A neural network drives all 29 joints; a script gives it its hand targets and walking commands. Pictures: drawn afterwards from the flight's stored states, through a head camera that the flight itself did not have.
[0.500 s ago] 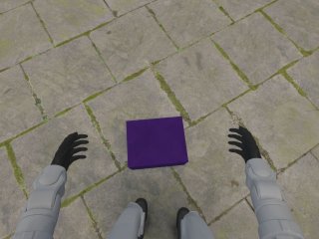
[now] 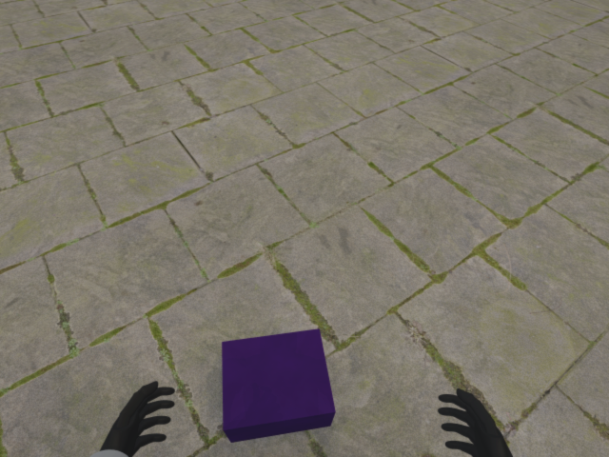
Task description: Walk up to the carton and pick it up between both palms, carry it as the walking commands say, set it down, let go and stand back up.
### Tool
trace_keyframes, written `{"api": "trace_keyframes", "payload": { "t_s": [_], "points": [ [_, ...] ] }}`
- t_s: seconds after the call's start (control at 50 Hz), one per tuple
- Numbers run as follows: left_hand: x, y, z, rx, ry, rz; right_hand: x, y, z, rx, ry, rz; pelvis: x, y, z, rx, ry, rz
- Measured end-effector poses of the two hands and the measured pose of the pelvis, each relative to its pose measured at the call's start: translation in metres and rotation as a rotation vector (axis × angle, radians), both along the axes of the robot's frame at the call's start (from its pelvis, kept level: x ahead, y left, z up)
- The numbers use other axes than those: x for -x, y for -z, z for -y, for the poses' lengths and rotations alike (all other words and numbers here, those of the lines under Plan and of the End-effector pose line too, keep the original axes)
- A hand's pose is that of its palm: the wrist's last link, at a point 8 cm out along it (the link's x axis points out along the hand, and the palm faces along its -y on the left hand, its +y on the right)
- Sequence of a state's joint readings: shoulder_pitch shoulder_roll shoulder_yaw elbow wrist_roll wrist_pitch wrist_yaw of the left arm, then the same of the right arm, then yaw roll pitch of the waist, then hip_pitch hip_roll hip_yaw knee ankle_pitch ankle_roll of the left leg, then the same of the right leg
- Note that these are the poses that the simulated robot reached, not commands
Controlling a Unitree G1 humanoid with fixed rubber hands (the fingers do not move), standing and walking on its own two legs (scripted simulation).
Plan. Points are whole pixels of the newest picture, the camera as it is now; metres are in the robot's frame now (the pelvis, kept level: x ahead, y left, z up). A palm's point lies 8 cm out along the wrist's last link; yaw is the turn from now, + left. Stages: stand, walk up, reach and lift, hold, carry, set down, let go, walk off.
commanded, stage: let go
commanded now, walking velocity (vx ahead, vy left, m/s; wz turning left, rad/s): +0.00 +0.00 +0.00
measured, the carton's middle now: (276, 384) +0.43 +0.07 -0.69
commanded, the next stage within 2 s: stand in 0.36 s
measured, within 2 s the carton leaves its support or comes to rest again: neither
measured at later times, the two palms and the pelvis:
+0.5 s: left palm out of the picture +0.15 +0.28 -0.08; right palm out of the picture +0.15 -0.25 -0.08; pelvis +0.01 +0.02 +0.00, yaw +0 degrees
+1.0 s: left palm out of the picture +0.13 +0.33 -0.10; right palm out of the picture +0.12 -0.27 -0.08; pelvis +0.01 +0.03 +0.00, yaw -1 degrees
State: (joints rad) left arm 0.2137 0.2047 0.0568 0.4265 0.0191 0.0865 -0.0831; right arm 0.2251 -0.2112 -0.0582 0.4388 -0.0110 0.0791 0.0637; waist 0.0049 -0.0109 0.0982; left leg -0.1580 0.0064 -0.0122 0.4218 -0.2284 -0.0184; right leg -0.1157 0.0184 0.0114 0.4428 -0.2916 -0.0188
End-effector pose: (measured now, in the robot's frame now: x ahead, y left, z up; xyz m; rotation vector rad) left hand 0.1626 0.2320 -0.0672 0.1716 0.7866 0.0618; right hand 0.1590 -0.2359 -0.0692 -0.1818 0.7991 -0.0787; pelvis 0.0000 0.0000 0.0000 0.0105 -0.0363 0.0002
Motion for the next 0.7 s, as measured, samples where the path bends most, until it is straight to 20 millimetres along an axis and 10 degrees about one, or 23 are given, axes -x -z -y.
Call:
{"api": "trace_keyframes", "payload": {
  "t_s": [0.36,0.7],
  "points": [
    [0.001,0.004,-0.009,-0.012,-0.038,-0.055,-0.004,-0.003,-0.011,-0.006,0.009,0.018,-0.006,0.002,-0.010,0.001,-0.013,0.033],
    [0.021,0.025,-0.084,-0.182,-0.036,-0.135,0.012,0.001,0.033,0.233,0.040,-0.119,-0.013,0.001,-0.026,0.016,0.005,-0.030]
  ]
}}
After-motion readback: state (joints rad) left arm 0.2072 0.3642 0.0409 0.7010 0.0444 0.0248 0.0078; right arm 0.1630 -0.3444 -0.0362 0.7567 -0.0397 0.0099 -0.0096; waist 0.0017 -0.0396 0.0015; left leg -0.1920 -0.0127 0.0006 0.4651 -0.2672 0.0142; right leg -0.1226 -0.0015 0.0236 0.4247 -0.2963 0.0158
